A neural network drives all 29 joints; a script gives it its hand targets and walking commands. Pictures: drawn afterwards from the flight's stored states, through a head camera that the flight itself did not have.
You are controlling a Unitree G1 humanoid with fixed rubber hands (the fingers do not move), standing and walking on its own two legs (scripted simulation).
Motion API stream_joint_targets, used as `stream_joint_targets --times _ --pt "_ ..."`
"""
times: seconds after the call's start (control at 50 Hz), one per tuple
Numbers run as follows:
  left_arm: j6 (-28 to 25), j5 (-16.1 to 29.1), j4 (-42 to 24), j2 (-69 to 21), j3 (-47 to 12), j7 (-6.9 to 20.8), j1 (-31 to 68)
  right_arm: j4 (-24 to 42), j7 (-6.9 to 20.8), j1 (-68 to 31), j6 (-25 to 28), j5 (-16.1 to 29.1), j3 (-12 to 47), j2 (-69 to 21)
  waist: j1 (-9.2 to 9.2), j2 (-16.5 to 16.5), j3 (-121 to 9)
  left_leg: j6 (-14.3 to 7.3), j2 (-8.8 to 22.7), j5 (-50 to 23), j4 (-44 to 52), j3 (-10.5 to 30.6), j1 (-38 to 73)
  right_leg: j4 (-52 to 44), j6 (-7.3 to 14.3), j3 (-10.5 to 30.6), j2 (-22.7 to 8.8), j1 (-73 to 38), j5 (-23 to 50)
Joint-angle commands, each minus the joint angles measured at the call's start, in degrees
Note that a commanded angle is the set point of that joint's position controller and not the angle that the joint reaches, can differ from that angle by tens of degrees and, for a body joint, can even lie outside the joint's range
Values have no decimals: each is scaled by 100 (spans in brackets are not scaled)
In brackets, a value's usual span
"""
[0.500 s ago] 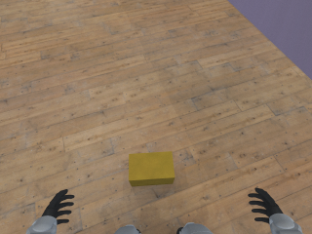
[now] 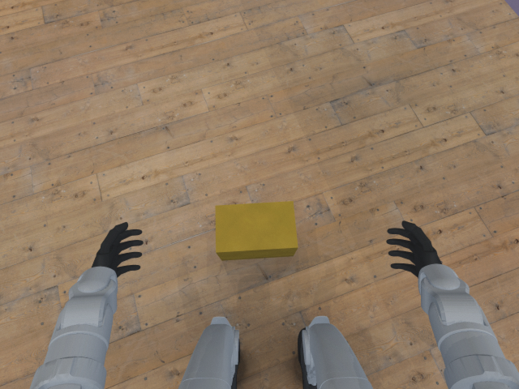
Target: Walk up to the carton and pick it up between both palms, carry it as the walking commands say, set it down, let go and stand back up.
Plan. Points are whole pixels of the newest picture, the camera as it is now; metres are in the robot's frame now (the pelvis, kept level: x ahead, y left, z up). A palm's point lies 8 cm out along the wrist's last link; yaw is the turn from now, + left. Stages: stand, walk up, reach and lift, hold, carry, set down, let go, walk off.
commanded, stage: reach and lift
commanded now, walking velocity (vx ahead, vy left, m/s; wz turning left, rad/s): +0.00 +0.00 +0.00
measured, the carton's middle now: (256, 232) +0.49 +0.04 -0.63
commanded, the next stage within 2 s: none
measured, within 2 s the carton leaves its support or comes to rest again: neither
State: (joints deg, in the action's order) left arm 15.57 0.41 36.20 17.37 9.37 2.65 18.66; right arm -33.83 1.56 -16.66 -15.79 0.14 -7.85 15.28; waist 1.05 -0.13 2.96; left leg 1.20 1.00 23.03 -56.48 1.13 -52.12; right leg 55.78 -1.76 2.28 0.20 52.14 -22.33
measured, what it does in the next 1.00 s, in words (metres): lowers itself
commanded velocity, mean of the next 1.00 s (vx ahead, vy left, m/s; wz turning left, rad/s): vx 0.00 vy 0.00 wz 0.00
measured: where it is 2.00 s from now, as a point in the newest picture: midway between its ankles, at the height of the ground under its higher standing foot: (269, 377)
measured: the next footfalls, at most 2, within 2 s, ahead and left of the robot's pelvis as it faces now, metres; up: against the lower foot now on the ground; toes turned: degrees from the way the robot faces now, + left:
none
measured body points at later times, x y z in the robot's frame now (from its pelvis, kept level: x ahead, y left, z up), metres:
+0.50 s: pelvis -0.04 +0.00 -0.04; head +0.24 +0.02 +0.31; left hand +0.44 +0.26 -0.15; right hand +0.46 -0.20 -0.14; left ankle +0.03 +0.13 -0.67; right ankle +0.04 -0.14 -0.67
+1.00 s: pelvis -0.06 +0.00 -0.07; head +0.32 +0.02 +0.16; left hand +0.49 +0.25 -0.22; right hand +0.50 -0.18 -0.23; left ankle +0.04 +0.13 -0.67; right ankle +0.04 -0.14 -0.67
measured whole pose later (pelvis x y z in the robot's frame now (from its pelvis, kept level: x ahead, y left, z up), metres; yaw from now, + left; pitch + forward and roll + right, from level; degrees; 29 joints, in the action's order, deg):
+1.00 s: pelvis -0.06 +0.00 -0.07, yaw +0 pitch +30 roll +0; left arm 16.1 6.8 38.5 25.2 14.5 -0.3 75.0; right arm -35.7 -4.6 -73.1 -17.0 7.8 -11.9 22.4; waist 2.2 -1.0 30.0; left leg 1.8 -0.9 22.0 -72.5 3.2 -80.8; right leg 71.6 -2.9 3.8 1.6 80.7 -21.3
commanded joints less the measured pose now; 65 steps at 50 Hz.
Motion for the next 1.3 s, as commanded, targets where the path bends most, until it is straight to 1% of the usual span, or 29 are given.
stream_joint_targets --times 0.0,0.08,0.14,0.16,0.26,0.32,0.36,0.5,0.52,0.54,0.56,0.58,0.6,0.66,0.7,0.74,0.76,0.78,0.86,0.92,0.94,0.98,1.06,1.08,1.1,1.14,1.2,1.26,1.28 --pt "-50 152 -828 1181 303 -1 1811 738 -157 -1825 -48 181 -365 1183 144 242 -3379 61 -286 -1256 513 -293 1352 -436 -79 -377 242 -1273 922" --pt "60 259 -471 931 164 46 2668 414 -225 -2501 -131 258 -436 1081 -162 -127 -3723 76 -314 -1517 320 -344 1266 -303 -10 -522 311 -972 1216" --pt "179 306 -398 1290 265 3 3330 210 -237 -3267 -199 400 -437 1266 -3 12 -4373 62 -282 -969 248 -328 1350 -180 -9 -551 309 -891 690" --pt "174 153 -5 1385 526 24 3273 141 -280 -3607 -223 448 -173 1034 390 -197 -3836 -24 -336 -971 232 -454 629 -283 -83 -391 259 -818 594" --pt "90 318 353 1483 418 6 4357 -226 -370 -4616 -170 173 -684 1378 -74 -41 -4546 38 -341 -912 131 -427 425 -36 -46 -569 354 -459 617" --pt "-49 246 -235 1711 662 -61 5218 -102 -428 -5212 -51 302 -879 1529 -56 337 -6008 51 -373 -1376 46 -397 1229 -42 19 -482 361 -380 770" --pt "-20 484 620 1315 232 -42 5330 -513 -384 -5478 -23 481 -448 1144 15 170 -5029 -6 -342 -1172 21 -350 658 36 -25 -611 374 323 490" --pt "-585 165 337 1767 795 23 5944 -441 -492 -5813 354 578 -549 970 408 256 -6534 -74 -420 -2706 -329 -453 343 426 -83 -368 345 -121 2161" --pt "-634 223 88 1576 757 24 6129 -406 -494 -5902 476 421 -815 1151 89 340 -7027 -26 -456 -3097 -344 -393 379 429 -20 -346 351 -225 2634" --pt "-604 328 469 1619 717 32 5981 -838 -494 -5978 412 532 -602 971 326 174 -6816 -25 -455 -2828 -283 -471 291 441 -79 -394 348 -296 2343" --pt "-576 286 564 1638 708 23 6215 -694 -500 -6189 452 352 -822 1241 4 28 -7011 -47 -391 -3059 -328 -265 511 486 -88 -483 426 286 2381" --pt "-573 263 775 1370 683 36 5959 -813 -482 -6123 484 408 -916 1190 149 523 -7014 1 -375 -3197 -369 -375 774 352 -36 -400 400 445 2285" --pt "-576 288 871 1340 719 75 6239 -664 -462 -6584 499 276 -864 1102 104 51 -6637 -48 -382 -2935 -453 -357 65 494 -99 -431 384 455 2230" --pt "-626 368 182 1257 647 21 6575 -426 -455 -6631 615 136 -1055 1403 -133 312 -7787 25 -433 -3715 -561 -237 1030 590 -49 -605 483 580 2555" --pt "-573 296 143 1561 987 14 6347 77 -463 -6718 542 205 -1034 1492 190 167 -8910 -1 -453 -4159 -637 -270 1305 622 -50 -497 489 -136 3122" --pt "-402 483 -259 1791 893 -102 6248 239 -502 -6502 341 314 -844 1521 32 -300 -10066 -103 -485 -4331 -677 -146 2166 782 -46 -607 533 -845 3243" --pt "-400 336 -563 1908 825 -124 6699 463 -519 -6767 322 564 -579 1413 334 227 -9952 -82 -468 -4334 -880 -298 2160 838 -29 -465 506 -631 3187" --pt "-315 453 -186 1791 752 -97 6802 30 -502 -6742 225 363 -655 1534 10 173 -9393 -72 -491 -4087 -970 -268 1988 902 -34 -615 518 -245 2938" --pt "-198 442 -1311 1889 721 -325 7018 1347 -597 -6930 161 810 -630 1707 271 406 -11112 -38 -577 -5584 -1454 -202 3148 1383 1 -634 561 -1261 4105" --pt "-120 748 -1049 2019 662 -363 7298 1585 -638 -7666 141 787 -791 1962 25 -123 -10458 -113 -417 -4834 -1621 -175 2709 1499 -87 -812 538 -300 2994" --pt "-144 643 -337 1991 815 -361 7436 278 -616 -7556 55 802 -479 1699 387 90 -9051 -99 -383 -3991 -1609 -312 1634 1582 -32 -628 459 291 2361" --pt "-209 703 -325 2171 823 -253 7451 566 -715 -7823 74 697 -605 1610 288 -538 -9305 -132 -468 -3040 -1574 -372 515 1798 -117 -670 415 -610 2468" --pt "-249 611 781 1953 357 -199 8154 -803 -709 -7962 84 679 -685 1660 21 387 -8270 -19 -411 -1883 -1986 -298 289 2206 -19 -748 350 973 1026" --pt "-300 627 777 2102 414 -213 8593 -759 -735 -8460 74 731 -486 1581 232 142 -8233 -84 -458 -1489 -2118 -390 -120 2296 17 -718 399 995 741" --pt "-170 875 749 2039 309 -219 8888 -565 -737 -8723 52 690 -693 1881 -164 178 -8569 3 -459 -1229 -2146 -409 -131 2328 -32 -821 398 737 702" --pt "-235 976 1242 2094 406 -195 8567 -422 -814 -8852 84 771 -406 1605 93 -214 -8442 -147 -463 -1122 -2384 -493 -821 2589 14 -705 368 371 831" --pt "-204 682 1844 2198 345 -223 8609 -1794 -865 -8530 -28 563 -529 1529 -50 -48 -7370 -59 -381 -296 -2701 -533 -1805 3024 -87 -778 308 1413 73" --pt "-175 743 244 2444 311 -381 9234 -110 -944 -9083 -7 934 -537 1788 117 390 -9613 -22 -418 -1221 -3121 -533 -501 3401 -34 -916 433 918 711" --pt "-101 851 1369 2339 268 -361 8829 -994 -937 -8913 -69 920 -338 1750 122 278 -8357 -63 -375 -725 -3215 -546 -1324 3490 -11 -834 375 1532 302"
